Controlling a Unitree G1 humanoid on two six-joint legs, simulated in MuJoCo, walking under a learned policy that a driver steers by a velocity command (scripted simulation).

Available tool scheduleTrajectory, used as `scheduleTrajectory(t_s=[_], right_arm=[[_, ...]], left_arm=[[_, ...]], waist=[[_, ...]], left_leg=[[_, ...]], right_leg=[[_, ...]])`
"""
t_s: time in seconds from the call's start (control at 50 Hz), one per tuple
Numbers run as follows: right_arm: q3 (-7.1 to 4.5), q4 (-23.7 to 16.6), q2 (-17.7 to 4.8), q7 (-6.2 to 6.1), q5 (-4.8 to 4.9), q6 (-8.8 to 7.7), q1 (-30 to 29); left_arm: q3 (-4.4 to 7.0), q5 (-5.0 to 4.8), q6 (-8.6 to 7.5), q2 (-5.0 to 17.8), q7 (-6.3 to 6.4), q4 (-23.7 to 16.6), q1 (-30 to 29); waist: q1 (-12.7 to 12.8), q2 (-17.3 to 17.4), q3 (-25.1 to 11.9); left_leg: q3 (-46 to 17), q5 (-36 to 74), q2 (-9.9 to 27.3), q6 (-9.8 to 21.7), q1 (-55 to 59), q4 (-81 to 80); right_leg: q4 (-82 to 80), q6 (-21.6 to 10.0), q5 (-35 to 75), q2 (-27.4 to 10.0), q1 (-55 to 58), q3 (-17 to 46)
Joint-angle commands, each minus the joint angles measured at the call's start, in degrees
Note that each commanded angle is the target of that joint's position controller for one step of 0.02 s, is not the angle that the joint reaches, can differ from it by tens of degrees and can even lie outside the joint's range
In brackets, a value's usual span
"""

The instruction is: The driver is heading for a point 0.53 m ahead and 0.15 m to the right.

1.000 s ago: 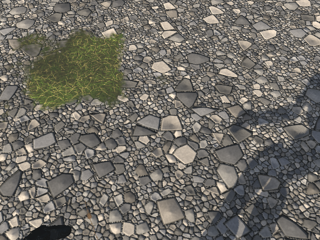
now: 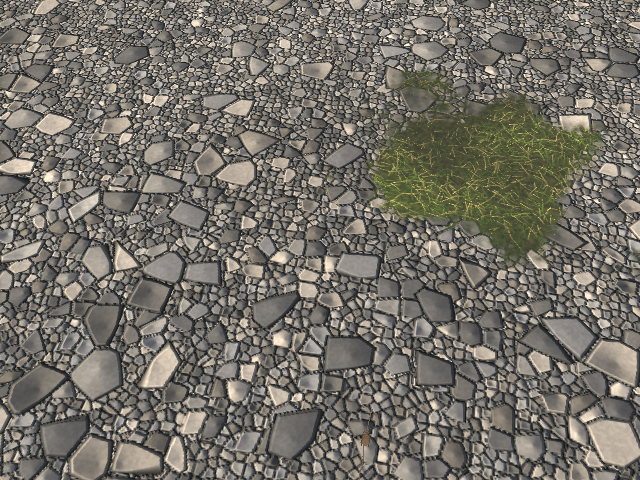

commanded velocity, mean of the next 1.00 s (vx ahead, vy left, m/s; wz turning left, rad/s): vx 0.02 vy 0.00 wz -0.35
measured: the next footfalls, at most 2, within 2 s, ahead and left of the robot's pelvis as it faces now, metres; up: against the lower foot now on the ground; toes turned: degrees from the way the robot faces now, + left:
left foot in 0.24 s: +0.02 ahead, +0.14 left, +0.00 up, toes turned -7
right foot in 0.58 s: +0.00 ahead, -0.13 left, +0.00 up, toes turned -15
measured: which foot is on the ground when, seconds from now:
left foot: up 0.00-0.22, down 0.24-0.58, up 0.60-1.00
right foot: down 0.00-0.30, up 0.32-0.56, down 0.58-1.00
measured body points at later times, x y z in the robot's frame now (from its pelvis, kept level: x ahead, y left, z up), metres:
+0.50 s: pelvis -0.02 -0.01 +0.00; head +0.02 -0.02 +0.45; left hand +0.17 +0.26 -0.10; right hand +0.06 -0.31 -0.11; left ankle -0.02 +0.14 -0.73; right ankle -0.04 -0.11 -0.70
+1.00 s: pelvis -0.01 -0.04 +0.01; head +0.01 -0.06 +0.46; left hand +0.24 +0.16 -0.07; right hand +0.01 -0.36 -0.09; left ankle +0.07 +0.10 -0.71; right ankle -0.04 -0.12 -0.73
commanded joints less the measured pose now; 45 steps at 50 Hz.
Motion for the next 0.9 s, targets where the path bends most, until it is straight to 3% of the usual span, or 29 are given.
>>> scheduleTrajectory(t_s=[0.02, 0.04, 0.06, 0.1, 0.14, 0.16, 0.2, 0.24, 0.26, 0.28, 0.32, 0.36, 0.38, 0.4, 0.46, 0.52, 0.56, 0.58, 0.6, 0.62, 0.64, 0.68, 0.7, 0.76, 0.84, 0.9], right_arm=[[-2.56, -3.35, -9.04, -0.72, -0.69, -1.3, 2.11], [-3.38, -2.78, -10.27, -0.8, -0.12, -1.15, 1.49], [-3.41, -1.59, -9.01, -1.01, -0.02, -0.68, 2.18], [-1.97, -0.45, -4.07, -0.85, -0.84, -0.2, 3.1], [-0.74, -0.5, -0.83, -0.44, -0.87, -0.89, 0.89], [-1.02, -0.53, -1.54, -0.48, -0.41, -1.24, -0.25], [-1.87, 0.67, -3.57, -0.72, 0.51, -1.52, 1.42], [-2.53, 1.22, -5.94, -1.05, 0.15, -1.66, 2.95], [-2.96, 0.92, -7.68, -1.44, -0.39, -1.61, 4.42], [-4.06, 2.21, -10.71, -1.41, -0.6, -1.27, 4.92], [-3.8, 1.48, -8.51, -1.21, -1.32, -0.98, 4.67], [-3.25, 0.32, -7.35, -1.72, -1.42, -1.69, 2.53], [-2.98, 0.22, -7.16, -1.92, -1.37, -2.27, 2.22], [-3.08, 0.4, -7.44, -1.93, -0.8, -2.64, 0.71], [-3.7, 0.87, -8.88, -1.76, -0.06, -2.32, -1.42], [-3.95, 1.41, -9.56, -1.57, 0.56, -1.6, -0.78], [-3.6, 2.12, -8.51, -1.29, 1.48, -1.83, -0.1], [-3.04, 3.15, -6.24, -0.83, 0.31, -2.21, 3.65], [-1.5, 0.27, -2.39, -0.58, -3.2, -2.3, 2.45], [-2.18, -1.13, -5.02, -1.13, -1.33, -2.57, -2.39], [-2.77, -1.03, -6.76, -1.46, 0.21, -2.34, -3.49], [-3.43, 0.65, -7.62, -2.28, -0.31, -1.87, -2.64], [-3.56, 0.82, -7.59, -2.32, -0.6, -1.81, -2.04], [-3.22, 1.14, -5.62, -1.71, -0.23, -2.22, -0.56], [-2.73, 0.39, -4.48, -1.5, -0.25, -2.56, -2.87], [-2.63, -0.11, -4.88, -0.63, 0.22, -3.48, -3.9]], left_arm=[[1.23, 1.39, -1.16, 8.02, 0.01, -4.5, -2.39], [1.04, 0.79, -1.28, 7.6, 0.2, -4.25, -2.83], [0.95, 0.08, -1.35, 7.71, 0.39, -4.04, -3.43], [-0.47, -0.73, -1.46, 4.71, 0.21, -3.04, -4.87], [-0.09, -1.05, -0.46, 5.82, -0.01, -2.23, -3.88], [0.52, -1.2, 0.11, 7.76, 0.07, -1.91, -1.93], [1.26, -2.0, 0.91, 10.19, 0.29, -1.93, -0.84], [1.4, -2.64, 0.86, 10.45, 0.53, -2.12, -0.26], [1.03, -2.1, 0.38, 9.32, 0.41, -2.59, -0.81], [0.69, -2.21, -0.04, 7.14, 0.28, -3.66, -1.05], [0.66, -2.26, 0.02, 6.99, 0.06, -3.52, -2.2], [1.53, -2.24, 1.01, 8.06, 0.07, -3.79, -1.9], [1.99, -2.36, 1.59, 8.18, 0.03, -3.88, -1.54], [1.92, -2.48, 2.17, 7.36, -0.04, -3.86, -0.75], [0.88, -2.21, 2.87, 5.13, -0.82, -4.64, -1.36], [1.35, -2.64, 3.18, 6.59, -2.04, -5.69, -0.16], [2.24, -2.11, 3.51, 7.53, -1.82, -4.45, 4.56], [3.41, -1.98, 3.47, 11.06, -1.01, -4.73, 6.21], [4.49, -1.48, 3.07, 18.57, -0.14, -7.12, 6.35], [3.77, 0.92, 1.61, 16.96, -1.04, -7.48, 8.64], [3.3, 0.85, 0.43, 15.5, -1.32, -7.41, 6.24], [2.41, -1.33, 0.12, 12.15, -0.4, -7.53, 1.32], [2.03, -1.62, 0.4, 11.69, 0.12, -7.81, 0.08], [1.65, -1.31, 0.83, 10.75, 1.14, -8.43, 0.76], [2.05, -1.53, 1.46, 11.48, 1.82, -8.53, 2.09], [2.22, -1.77, 1.67, 11.69, 1.84, -8.58, 2.85]], waist=[[-0.79, -13.29, -4.34], [-0.47, -11.7, -3.51], [-0.76, -10.24, -3.31], [-1.72, -9.65, -3.2], [-0.13, -11.91, -3.04], [1.08, -12.52, -3.39], [0.68, -12.53, -4.34], [0.38, -10.99, -5.45], [-0.06, -7.99, -7.1], [1.48, 2.18, -7.39], [-0.57, 7.93, -4.86], [-1.09, 10.33, -2.99], [-0.64, 8.15, -2.35], [0.47, 6.03, -1.68], [-0.04, 6.63, -2.38], [-0.13, 7.68, -4.67], [2.0, 4.77, -5.81], [1.59, -4.94, -6.1], [0.23, -21.74, -6.09], [4.95, -15.17, -11.37], [3.55, -10.65, -7.43], [1.43, -6.87, -3.94], [0.6, -7.43, -3.86], [0.27, -8.3, -6.05], [1.48, -8.73, -5.22], [2.43, -10.81, -4.29]], left_leg=[[1.52, -17.51, 2.4, -3.18, -4.31, 15.56], [1.67, -16.01, 2.41, -4.19, -5.83, 20.87], [1.45, -14.4, 2.7, -5.28, -6.53, 23.19], [2.54, -10.73, 5.51, -7.03, -3.91, 17.99], [7.21, -8.89, 5.54, -7.59, 0.01, 6.23], [8.52, -7.15, 4.57, -7.53, 0.8, 2.15], [10.13, 0.63, 3.13, -6.46, 4.02, -7.96], [8.5, 9.28, 4.76, -3.89, 10.6, -12.91], [6.49, 16.25, 8.77, -2.09, 15.61, -10.68], [4.65, 17.08, 11.31, 1.35, 15.89, -8.57], [-2.72, 17.06, 18.59, 7.55, 15.28, -13.36], [-7.53, 26.35, 26.08, 12.94, 13.82, -14.92], [-6.77, 31.22, 27.48, 14.0, 13.5, -14.63], [-3.74, 31.79, 26.27, 12.79, 13.51, -14.15], [4.62, 32.46, 22.02, 9.95, 12.21, -13.0], [7.8, 30.87, 21.73, 8.61, 12.44, -9.9], [11.28, 22.55, 19.72, 5.0, 8.24, -2.9], [16.28, 9.67, 15.72, 0.23, 0.08, 8.09], [17.06, -22.71, 7.05, -5.76, -16.33, 25.43], [7.74, -24.89, 5.1, -5.44, -17.29, 34.73], [6.57, -20.26, 6.45, -4.59, -18.64, 37.34], [5.94, -10.7, 8.53, -4.14, -18.68, 33.65], [6.04, -7.48, 8.15, -4.56, -16.15, 32.54], [6.56, -2.69, 6.28, -5.65, -13.6, 29.43], [5.72, -1.65, 5.42, -6.87, -13.37, 18.61], [6.06, -1.25, 4.94, -6.41, -10.73, 11.28]], right_leg=[[-11.95, -15.96, 20.57, -22.56, 2.81, 22.54], [-11.58, -14.97, 18.62, -20.32, 3.32, 20.19], [-10.91, -13.21, 16.83, -17.95, 3.98, 17.12], [-9.72, -10.65, 18.79, -14.44, 3.91, 13.28], [-7.64, -9.29, 22.41, -10.56, 4.8, 10.43], [-6.53, -9.82, 24.42, -10.46, 6.32, 11.52], [-5.18, -10.09, 25.49, -10.73, 7.86, 14.2], [-4.66, -7.98, 23.02, -10.43, 4.54, 16.26], [-2.62, -6.06, 19.9, -9.27, 0.16, 15.09], [0.54, -3.38, 11.69, -4.21, -4.06, 8.39], [9.75, 0.23, -1.65, 0.39, -10.71, 2.1], [25.21, 1.41, -18.75, -0.95, -15.4, 0.32], [31.42, 2.03, -21.22, -2.23, -17.33, 1.29], [31.02, 2.47, -19.6, -3.58, -18.04, 1.6], [23.04, 3.53, -12.38, -4.37, -12.75, -2.4], [12.51, 2.51, -6.64, -2.94, -5.99, -5.77], [0.92, -0.08, 3.19, -0.13, 3.32, -7.23], [-3.79, -2.88, 17.99, -4.18, 11.31, 1.47], [-5.02, -13.1, 41.87, -21.25, 16.9, 26.04], [-8.37, -21.43, 35.47, -25.1, 13.2, 32.06], [-9.31, -19.73, 27.82, -22.22, 10.91, 27.34], [-9.35, -13.68, 17.28, -16.62, 8.17, 20.79], [-9.67, -12.68, 17.69, -14.69, 5.98, 18.77], [-9.89, -12.73, 18.67, -12.51, 6.86, 16.93], [-9.83, -12.91, 12.34, -11.74, 8.08, 19.66], [-13.24, -13.38, -10.51, -10.55, 4.99, 24.01]])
